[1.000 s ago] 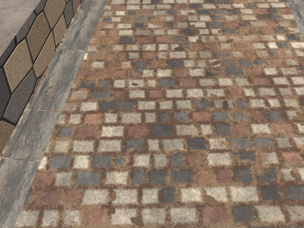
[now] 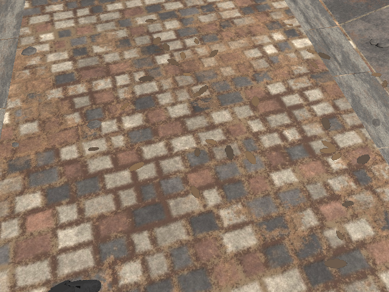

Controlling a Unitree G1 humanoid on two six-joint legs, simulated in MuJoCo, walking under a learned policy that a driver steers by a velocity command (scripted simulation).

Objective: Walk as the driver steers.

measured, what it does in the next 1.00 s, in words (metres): walks ahead: left foot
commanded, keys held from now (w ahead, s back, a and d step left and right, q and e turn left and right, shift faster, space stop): no key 1.00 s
